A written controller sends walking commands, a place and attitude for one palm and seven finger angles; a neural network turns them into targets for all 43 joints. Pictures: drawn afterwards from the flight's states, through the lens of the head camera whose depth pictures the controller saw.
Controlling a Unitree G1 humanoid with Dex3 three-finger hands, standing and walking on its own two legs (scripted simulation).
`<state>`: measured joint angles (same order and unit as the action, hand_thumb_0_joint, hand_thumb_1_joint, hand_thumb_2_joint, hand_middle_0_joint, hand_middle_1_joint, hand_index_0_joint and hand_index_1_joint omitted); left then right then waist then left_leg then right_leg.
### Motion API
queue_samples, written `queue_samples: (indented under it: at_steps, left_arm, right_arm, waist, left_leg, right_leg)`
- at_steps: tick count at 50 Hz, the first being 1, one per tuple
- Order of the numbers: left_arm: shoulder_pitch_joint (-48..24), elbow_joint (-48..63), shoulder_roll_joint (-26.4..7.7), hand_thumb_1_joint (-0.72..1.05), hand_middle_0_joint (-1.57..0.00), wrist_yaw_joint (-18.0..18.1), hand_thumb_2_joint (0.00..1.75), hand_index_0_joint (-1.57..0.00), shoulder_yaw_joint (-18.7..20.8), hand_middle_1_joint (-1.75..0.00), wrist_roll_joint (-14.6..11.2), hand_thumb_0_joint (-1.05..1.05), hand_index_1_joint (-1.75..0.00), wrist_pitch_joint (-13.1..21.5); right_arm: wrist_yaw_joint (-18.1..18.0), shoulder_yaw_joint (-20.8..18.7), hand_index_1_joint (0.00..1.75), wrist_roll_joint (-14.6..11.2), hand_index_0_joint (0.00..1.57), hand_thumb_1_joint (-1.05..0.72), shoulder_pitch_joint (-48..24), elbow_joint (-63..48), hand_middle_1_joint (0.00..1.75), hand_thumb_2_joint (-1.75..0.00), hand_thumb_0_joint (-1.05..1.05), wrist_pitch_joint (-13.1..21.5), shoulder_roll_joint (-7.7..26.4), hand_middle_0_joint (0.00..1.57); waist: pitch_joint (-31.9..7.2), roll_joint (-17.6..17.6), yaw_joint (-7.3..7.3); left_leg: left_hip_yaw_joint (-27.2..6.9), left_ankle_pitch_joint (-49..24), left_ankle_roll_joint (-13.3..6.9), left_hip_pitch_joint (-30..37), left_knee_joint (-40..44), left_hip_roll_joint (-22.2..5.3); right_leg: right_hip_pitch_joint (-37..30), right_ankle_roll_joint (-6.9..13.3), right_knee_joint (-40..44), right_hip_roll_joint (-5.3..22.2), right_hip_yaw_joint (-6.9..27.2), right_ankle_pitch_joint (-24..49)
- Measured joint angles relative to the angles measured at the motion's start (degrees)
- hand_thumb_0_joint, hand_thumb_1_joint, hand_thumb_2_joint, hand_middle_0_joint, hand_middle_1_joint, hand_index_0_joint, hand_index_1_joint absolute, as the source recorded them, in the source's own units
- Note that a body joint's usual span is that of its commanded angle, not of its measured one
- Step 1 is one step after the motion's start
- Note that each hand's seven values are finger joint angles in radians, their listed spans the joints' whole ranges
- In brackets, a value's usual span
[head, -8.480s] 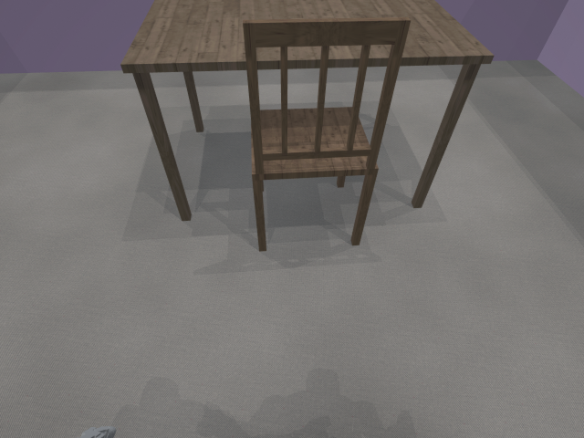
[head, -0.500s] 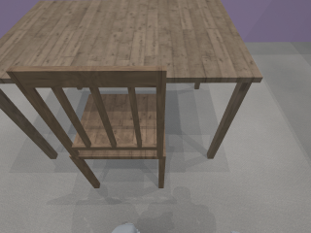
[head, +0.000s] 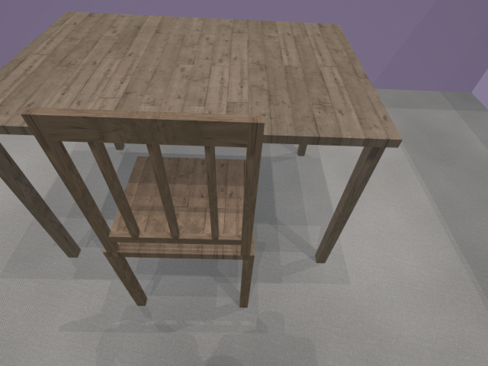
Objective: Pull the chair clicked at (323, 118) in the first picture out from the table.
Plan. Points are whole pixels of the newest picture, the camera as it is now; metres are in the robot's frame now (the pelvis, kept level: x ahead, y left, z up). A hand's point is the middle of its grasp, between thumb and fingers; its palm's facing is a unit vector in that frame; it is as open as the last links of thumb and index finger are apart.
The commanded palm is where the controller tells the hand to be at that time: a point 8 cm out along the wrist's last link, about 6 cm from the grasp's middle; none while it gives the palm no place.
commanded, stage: look again from close up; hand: left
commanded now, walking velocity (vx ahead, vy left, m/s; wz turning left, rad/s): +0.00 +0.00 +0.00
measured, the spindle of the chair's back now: (166, 196) +0.48 +0.20 -0.06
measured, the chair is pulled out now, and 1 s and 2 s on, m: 0.00 0.00 0.00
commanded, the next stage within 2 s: none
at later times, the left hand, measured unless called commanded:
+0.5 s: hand out of the picture +0.02 +0.18 -0.17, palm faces +0.01 -0.99 -0.16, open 7.4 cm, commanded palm none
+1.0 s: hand out of the picture +0.05 +0.18 -0.16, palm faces -0.01 -0.98 -0.20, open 7.4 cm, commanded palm none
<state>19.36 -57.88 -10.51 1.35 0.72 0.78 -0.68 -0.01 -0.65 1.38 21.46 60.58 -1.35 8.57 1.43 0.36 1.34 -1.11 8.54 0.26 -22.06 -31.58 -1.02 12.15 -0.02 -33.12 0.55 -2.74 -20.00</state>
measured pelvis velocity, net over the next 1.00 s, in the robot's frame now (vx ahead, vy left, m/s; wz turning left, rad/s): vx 0.06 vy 0.01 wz -0.03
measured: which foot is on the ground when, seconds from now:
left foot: down 0.00-1.00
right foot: down 0.00-1.00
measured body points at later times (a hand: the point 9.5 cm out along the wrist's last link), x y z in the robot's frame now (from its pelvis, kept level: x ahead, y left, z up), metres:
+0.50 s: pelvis +0.04 +0.01 +0.01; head +0.05 +0.02 +0.46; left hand +0.02 +0.23 -0.16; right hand +0.08 -0.22 -0.14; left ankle +0.09 +0.12 -0.73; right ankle -0.02 -0.12 -0.73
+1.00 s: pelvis +0.06 +0.01 +0.01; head +0.06 +0.01 +0.46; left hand +0.05 +0.23 -0.15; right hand +0.07 -0.22 -0.15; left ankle +0.09 +0.12 -0.73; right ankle -0.02 -0.12 -0.73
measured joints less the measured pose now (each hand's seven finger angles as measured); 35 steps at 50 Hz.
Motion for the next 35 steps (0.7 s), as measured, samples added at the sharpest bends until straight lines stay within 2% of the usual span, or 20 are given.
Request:
queue_samples:
  at_steps: [8,14,25,35]
  left_arm:
    - [1.19,-3.20,1.26,0.91,-0.20,0.16,0.90,-0.20,-0.70,-0.30,-0.02,0.00,-0.30,0.93]
    - [1.09,-4.54,2.21,0.91,-0.20,0.34,0.90,-0.20,-1.12,-0.30,0.10,0.00,-0.30,1.41]
    - [-0.24,-5.19,1.62,0.91,-0.20,0.38,0.90,-0.20,-1.29,-0.30,0.27,0.00,-0.30,1.58]
    - [-1.03,-5.00,0.48,0.91,-0.20,0.54,0.90,-0.20,-1.13,-0.30,0.26,0.00,-0.30,1.61]
  right_arm:
    - [-0.16,0.56,0.30,-0.60,0.20,-0.91,-3.44,1.46,0.30,-0.90,0.01,1.38,-0.98,0.20]
    - [-0.61,0.42,0.30,-0.81,0.20,-0.94,-6.32,2.49,0.30,-0.90,0.02,1.89,0.37,0.20]
    - [-0.66,0.55,0.30,-0.97,0.20,-0.93,-9.79,2.19,0.30,-0.90,0.01,2.39,0.91,0.20]
    - [-0.70,0.77,0.30,-0.97,0.20,-0.93,-9.61,2.80,0.30,-0.90,0.00,2.51,1.15,0.20]
  waist:
    - [0.12,0.44,-1.05]
    - [0.34,0.74,-1.82]
    - [0.05,1.28,-2.19]
    - [-0.04,1.02,-2.09]
  left_leg:
    - [0.68,0.39,-0.27,2.15,2.08,0.31]
    - [1.22,1.10,-0.65,3.87,2.79,0.77]
    - [2.09,1.78,-0.91,6.00,4.22,1.20]
    - [2.53,2.24,-1.00,7.29,5.08,1.51]
  right_leg:
    - [-2.58,-0.60,3.50,0.38,0.57,0.68]
    - [-4.54,-1.09,5.01,0.92,1.00,0.53]
    - [-6.64,-1.48,6.97,1.49,1.72,0.41]
    - [-7.89,-1.64,8.02,1.88,2.07,0.16]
